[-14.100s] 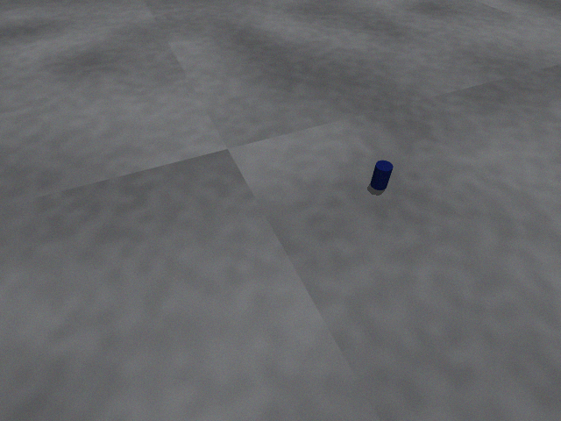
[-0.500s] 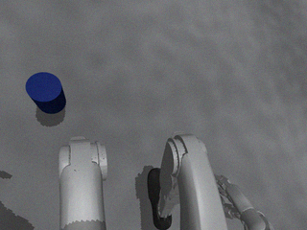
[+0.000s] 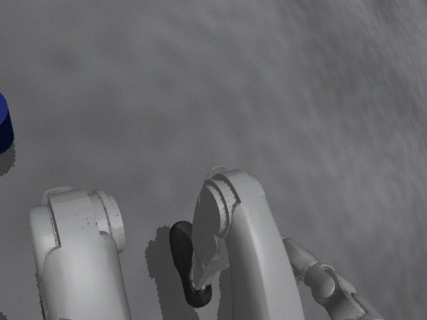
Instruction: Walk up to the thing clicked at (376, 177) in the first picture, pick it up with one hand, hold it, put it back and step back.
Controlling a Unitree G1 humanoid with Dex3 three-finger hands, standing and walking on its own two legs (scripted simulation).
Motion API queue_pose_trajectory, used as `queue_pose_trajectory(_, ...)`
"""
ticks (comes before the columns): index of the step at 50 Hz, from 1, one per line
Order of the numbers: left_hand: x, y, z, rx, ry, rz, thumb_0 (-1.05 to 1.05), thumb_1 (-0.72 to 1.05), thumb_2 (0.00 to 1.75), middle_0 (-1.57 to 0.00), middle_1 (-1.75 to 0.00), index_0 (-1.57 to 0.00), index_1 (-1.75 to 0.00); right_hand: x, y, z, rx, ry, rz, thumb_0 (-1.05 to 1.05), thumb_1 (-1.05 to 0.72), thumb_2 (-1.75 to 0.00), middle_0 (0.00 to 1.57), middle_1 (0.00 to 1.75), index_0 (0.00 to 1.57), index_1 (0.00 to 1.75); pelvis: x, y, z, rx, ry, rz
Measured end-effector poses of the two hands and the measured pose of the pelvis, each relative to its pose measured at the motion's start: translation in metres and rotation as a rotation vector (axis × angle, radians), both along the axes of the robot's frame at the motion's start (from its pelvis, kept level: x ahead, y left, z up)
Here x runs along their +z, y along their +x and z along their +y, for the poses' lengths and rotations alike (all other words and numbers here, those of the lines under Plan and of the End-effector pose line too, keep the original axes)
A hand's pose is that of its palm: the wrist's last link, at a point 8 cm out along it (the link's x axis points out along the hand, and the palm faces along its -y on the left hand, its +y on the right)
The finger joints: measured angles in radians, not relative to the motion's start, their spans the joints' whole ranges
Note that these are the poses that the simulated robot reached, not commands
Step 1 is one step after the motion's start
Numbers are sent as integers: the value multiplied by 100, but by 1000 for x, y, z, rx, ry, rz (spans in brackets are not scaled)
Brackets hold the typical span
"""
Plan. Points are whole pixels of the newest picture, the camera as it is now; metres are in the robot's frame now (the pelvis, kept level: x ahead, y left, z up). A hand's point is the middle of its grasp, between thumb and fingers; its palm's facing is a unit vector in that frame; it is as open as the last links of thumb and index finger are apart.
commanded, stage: close in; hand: left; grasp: from the side
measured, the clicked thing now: out of the picture +0.47 +0.28 -0.22
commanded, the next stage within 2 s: rest palm in 0.30 s
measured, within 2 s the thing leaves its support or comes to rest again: leaves its support in 1.60 s
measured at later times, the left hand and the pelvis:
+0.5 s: hand out of the picture +0.43 +0.29 -0.18, palm faces +0.39 -0.92 +0.00, open 17.1 cm; pelvis +0.00 +0.01 +0.00, yaw -2 degrees
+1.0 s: hand out of the picture +0.45 +0.28 -0.17, palm faces +0.42 -0.91 -0.01, open 11.7 cm; pelvis +0.00 +0.01 +0.00, yaw -3 degrees
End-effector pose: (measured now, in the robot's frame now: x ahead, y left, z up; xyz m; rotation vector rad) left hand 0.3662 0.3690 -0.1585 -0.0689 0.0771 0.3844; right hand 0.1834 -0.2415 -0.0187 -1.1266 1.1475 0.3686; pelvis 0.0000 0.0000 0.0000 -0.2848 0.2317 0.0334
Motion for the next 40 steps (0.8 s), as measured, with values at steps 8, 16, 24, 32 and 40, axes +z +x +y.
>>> queue_pose_trajectory(8,-5,5,-12,-18,41,-1,-2,-58,4,-6,-8,-5,-7,4,-14,1,10,-50,44,0,-94,-91,21,30,20,30,-2,-4,4,-7,-20,-29)
queue_pose_trajectory(16,-10,15,-31,-5,42,-14,-1,-55,6,-5,-8,-4,-7,6,-29,2,-5,-66,94,0,-93,-90,21,30,20,30,-1,-4,6,-15,-38,-40)
queue_pose_trajectory(24,-15,22,-42,13,60,-14,-1,-48,11,-5,-8,-4,-8,5,-38,0,-20,-78,130,0,-91,-90,21,30,20,30,-1,-4,6,-25,-44,-45)
queue_pose_trajectory(32,-17,27,-42,36,80,-8,-1,-32,19,-11,-13,-10,-13,3,-41,-3,-29,-83,146,0,-90,-90,21,30,20,30,-1,-5,5,-34,-41,-44)
queue_pose_trajectory(40,-14,37,-43,45,81,-11,-1,-10,34,-28,-29,-26,-29,3,-40,-4,-38,-87,143,0,-89,-90,21,30,20,30,-1,-4,5,-40,-40,-36)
